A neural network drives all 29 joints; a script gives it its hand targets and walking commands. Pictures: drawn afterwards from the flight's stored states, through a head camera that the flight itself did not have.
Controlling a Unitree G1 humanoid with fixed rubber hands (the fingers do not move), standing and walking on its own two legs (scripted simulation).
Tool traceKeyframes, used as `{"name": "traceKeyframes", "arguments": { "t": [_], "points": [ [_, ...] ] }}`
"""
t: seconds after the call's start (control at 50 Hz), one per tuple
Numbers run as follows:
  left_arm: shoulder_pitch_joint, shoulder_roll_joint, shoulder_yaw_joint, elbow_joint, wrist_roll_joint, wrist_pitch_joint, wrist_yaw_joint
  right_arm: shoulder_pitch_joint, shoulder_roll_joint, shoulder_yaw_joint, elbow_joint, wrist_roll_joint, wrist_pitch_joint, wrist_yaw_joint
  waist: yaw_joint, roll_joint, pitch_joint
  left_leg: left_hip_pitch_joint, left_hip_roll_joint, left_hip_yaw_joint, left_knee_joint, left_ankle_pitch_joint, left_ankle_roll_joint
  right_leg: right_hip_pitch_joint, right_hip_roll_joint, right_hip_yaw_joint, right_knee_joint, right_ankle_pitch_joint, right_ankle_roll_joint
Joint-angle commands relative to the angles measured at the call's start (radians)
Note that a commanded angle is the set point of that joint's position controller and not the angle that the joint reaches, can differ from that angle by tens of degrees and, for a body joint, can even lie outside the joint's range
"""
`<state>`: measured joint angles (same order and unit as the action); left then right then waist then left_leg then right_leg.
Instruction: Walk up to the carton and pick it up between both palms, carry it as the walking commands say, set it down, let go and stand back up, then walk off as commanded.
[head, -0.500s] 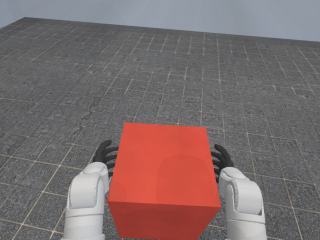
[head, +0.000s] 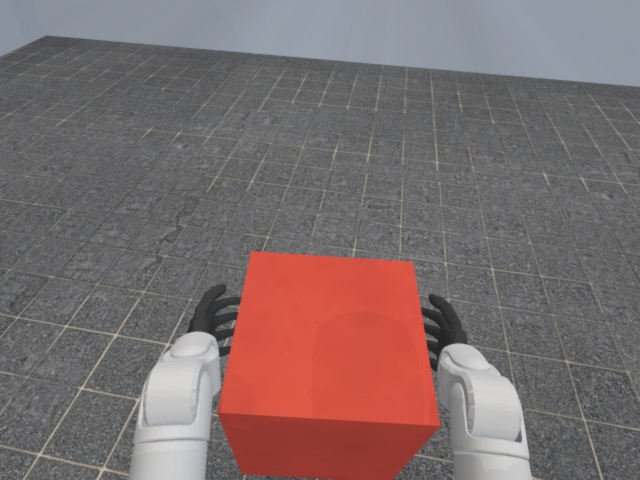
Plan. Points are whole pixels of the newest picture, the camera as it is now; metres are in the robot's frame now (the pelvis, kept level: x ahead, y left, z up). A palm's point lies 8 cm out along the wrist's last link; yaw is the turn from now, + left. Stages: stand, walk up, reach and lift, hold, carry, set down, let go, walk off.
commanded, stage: carry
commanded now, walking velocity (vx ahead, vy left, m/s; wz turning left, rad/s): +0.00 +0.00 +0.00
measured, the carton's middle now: (323, 372) +0.28 +0.00 -0.02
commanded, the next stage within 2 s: hold in 0.24 s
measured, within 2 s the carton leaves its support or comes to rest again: neither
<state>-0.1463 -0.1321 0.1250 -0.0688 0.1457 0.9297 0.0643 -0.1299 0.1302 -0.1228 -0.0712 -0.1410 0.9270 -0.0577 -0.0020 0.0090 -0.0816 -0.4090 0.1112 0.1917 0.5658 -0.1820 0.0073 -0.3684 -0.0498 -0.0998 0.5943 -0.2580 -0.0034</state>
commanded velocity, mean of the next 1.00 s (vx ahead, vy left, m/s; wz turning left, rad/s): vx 0.00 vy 0.00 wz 0.00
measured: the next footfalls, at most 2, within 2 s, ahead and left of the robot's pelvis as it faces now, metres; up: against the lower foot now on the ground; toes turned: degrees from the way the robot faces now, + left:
none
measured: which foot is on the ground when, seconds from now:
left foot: down 0.00-1.00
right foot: down 0.00-1.00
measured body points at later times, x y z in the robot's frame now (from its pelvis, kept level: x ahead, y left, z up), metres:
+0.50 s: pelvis +0.00 +0.01 +0.00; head -0.01 +0.01 +0.45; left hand +0.30 +0.15 +0.03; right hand +0.29 -0.15 +0.03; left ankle +0.07 +0.12 -0.73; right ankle +0.03 -0.12 -0.73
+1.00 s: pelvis +0.03 -0.01 +0.01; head +0.02 +0.00 +0.46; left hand +0.32 +0.16 +0.02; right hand +0.33 -0.15 +0.02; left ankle +0.07 +0.12 -0.73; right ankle +0.03 -0.12 -0.73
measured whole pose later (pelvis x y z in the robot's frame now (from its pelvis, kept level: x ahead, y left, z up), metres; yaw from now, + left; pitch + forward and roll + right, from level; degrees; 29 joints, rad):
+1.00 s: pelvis +0.03 -0.01 +0.01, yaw -5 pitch -6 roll +0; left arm -0.21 -0.14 0.24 0.24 0.28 0.69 -0.01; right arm -0.26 0.15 -0.19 0.34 -0.29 0.65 0.02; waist 0.08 0.00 0.06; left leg -0.13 -0.01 -0.04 0.43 -0.20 -0.01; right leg -0.11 0.04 0.05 0.45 -0.24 -0.02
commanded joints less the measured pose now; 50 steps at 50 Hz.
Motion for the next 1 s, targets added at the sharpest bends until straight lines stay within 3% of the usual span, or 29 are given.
{"name": "traceKeyframes", "arguments": {
  "t": [0.0, 0.12, 0.22, 0.24, 0.26, 0.28, 0.32, 0.34, 0.36, 0.4, 0.48, 0.56, 0.66, 0.7, 0.72, 0.74, 0.84, 0.98],
  "points": [
    [-0.430, -0.780, -0.556, -0.097, -0.253, -0.057, -0.192, -0.445, 0.756, 0.544, -0.090, 0.246, -0.051, 0.196, 0.001, -0.005, -0.300, 0.175, 0.069, -0.103, -0.114, -0.002, -0.010, 0.055, -0.090, 0.093, -0.142, 0.065, -0.017],
    [-0.453, -0.784, -0.585, -0.154, -0.281, -0.059, -0.186, -0.470, 0.760, 0.572, -0.151, 0.275, -0.053, 0.189, 0.001, -0.007, -0.292, 0.175, 0.070, -0.107, -0.118, -0.014, -0.010, 0.047, -0.088, 0.095, -0.144, 0.046, -0.016],
    [-0.418, -0.762, -0.560, -0.105, -0.254, -0.059, -0.186, -0.438, 0.732, 0.542, -0.108, 0.245, -0.055, 0.189, 0.001, -0.004, -0.295, 0.179, 0.071, -0.106, -0.120, -0.015, -0.009, 0.050, -0.089, 0.096, -0.145, 0.050, -0.016],
    [-0.320, -0.721, -0.402, 0.257, -0.118, -0.108, -0.215, -0.341, 0.720, 0.377, 0.231, 0.083, -0.111, 0.209, -0.008, -0.038, 0.009, 0.355, -0.188, -0.198, -0.152, -0.082, 0.020, 0.015, 0.122, 0.197, -0.251, -0.016, -0.018],
    [-0.374, -0.731, -0.432, 0.144, -0.129, -0.174, -0.227, -0.386, 0.718, 0.398, 0.182, 0.096, -0.176, 0.220, -0.019, -0.057, -0.029, 0.421, -0.198, -0.212, -0.139, -0.044, 0.017, 0.009, 0.118, 0.212, -0.246, 0.019, -0.023],
    [-0.393, -0.750, -0.447, 0.126, -0.128, -0.203, -0.239, -0.429, 0.749, 0.437, 0.171, 0.104, -0.204, 0.235, 0.012, -0.065, -0.045, 0.423, -0.207, -0.215, -0.139, -0.032, 0.015, 0.002, 0.118, 0.193, -0.246, 0.001, -0.023],
    [-0.549, -0.839, -0.528, 0.044, -0.194, -0.246, -0.268, -0.594, 0.857, 0.529, 0.141, 0.168, -0.252, 0.264, 0.075, -0.065, -0.169, 0.377, -0.202, -0.237, -0.129, -0.044, -0.002, 0.098, 0.113, 0.202, -0.234, -0.050, -0.037],
    [-0.655, -0.877, -0.570, -0.024, -0.243, -0.267, -0.272, -0.716, 0.893, 0.578, 0.066, 0.219, -0.285, 0.274, 0.087, -0.046, -0.262, 0.375, -0.202, -0.252, -0.115, -0.015, -0.006, 0.146, 0.119, 0.207, -0.217, -0.019, -0.045],
    [-0.684, -0.902, -0.567, -0.008, -0.255, -0.271, -0.266, -0.801, 0.904, 0.604, 0.053, 0.237, -0.301, 0.277, 0.109, -0.025, -0.323, 0.377, -0.201, -0.260, -0.121, -0.001, -0.006, 0.170, 0.121, 0.209, -0.201, 0.000, -0.048],
    [-0.726, -0.936, -0.577, 0.031, -0.259, -0.267, -0.258, -0.887, 0.902, 0.625, 0.074, 0.247, -0.316, 0.285, 0.123, 0.002, -0.364, 0.382, -0.202, -0.258, -0.132, -0.024, -0.008, 0.170, 0.131, 0.217, -0.188, -0.018, -0.047],
    [-0.623, -0.957, -0.540, 0.162, -0.195, -0.227, -0.251, -0.758, 0.877, 0.557, 0.244, 0.171, -0.303, 0.303, 0.097, 0.061, -0.267, 0.367, -0.183, -0.264, -0.190, -0.102, -0.009, 0.161, 0.152, 0.214, -0.194, -0.052, -0.044],
    [-0.566, -0.959, -0.487, 0.248, -0.146, -0.194, -0.259, -0.656, 0.852, 0.464, 0.387, 0.108, -0.283, 0.323, 0.071, 0.067, -0.123, 0.346, -0.162, -0.278, -0.241, -0.096, -0.024, 0.177, 0.158, 0.216, -0.225, -0.034, -0.050],
    [-0.580, -0.984, -0.480, 0.236, -0.162, -0.195, -0.269, -0.692, 0.872, 0.459, 0.333, 0.132, -0.292, 0.325, 0.046, 0.032, -0.118, 0.384, -0.175, -0.278, -0.228, 0.051, -0.036, 0.201, 0.149, 0.219, -0.269, 0.050, -0.052],
    [-0.569, -0.986, -0.492, 0.200, -0.174, -0.196, -0.267, -0.706, 0.881, 0.488, 0.268, 0.156, -0.291, 0.318, 0.050, 0.028, -0.155, 0.404, -0.181, -0.280, -0.214, 0.124, -0.035, 0.224, 0.149, 0.219, -0.269, 0.098, -0.047],
    [-0.628, -0.974, -0.472, 0.209, -0.145, -0.205, -0.280, -0.720, 0.947, 0.475, 0.289, 0.110, -0.275, 0.315, 0.052, -0.013, -0.111, 0.418, -0.179, -0.281, -0.214, 0.127, -0.024, 0.236, 0.132, 0.206, -0.268, 0.103, -0.036],
    [-0.590, -0.962, -0.446, 0.223, -0.134, -0.207, -0.286, -0.697, 0.953, 0.480, 0.292, 0.109, -0.270, 0.319, 0.074, -0.022, -0.108, 0.426, -0.181, -0.279, -0.214, 0.145, -0.018, 0.238, 0.131, 0.209, -0.268, 0.112, -0.035],
    [-0.534, -0.943, -0.429, 0.230, -0.118, -0.247, -0.301, -0.655, 0.957, 0.471, 0.268, 0.097, -0.300, 0.312, 0.082, -0.018, -0.160, 0.416, -0.185, -0.271, -0.189, 0.223, -0.013, 0.271, 0.128, 0.214, -0.248, 0.200, -0.028],
    [-0.538, -0.913, -0.407, 0.250, -0.093, -0.335, -0.303, -0.577, 0.990, 0.428, 0.368, 0.078, -0.374, 0.302, 0.097, 0.003, -0.207, 0.379, -0.195, -0.251, -0.147, 0.278, -0.011, 0.262, 0.126, 0.226, -0.211, 0.289, -0.024]
  ]
}}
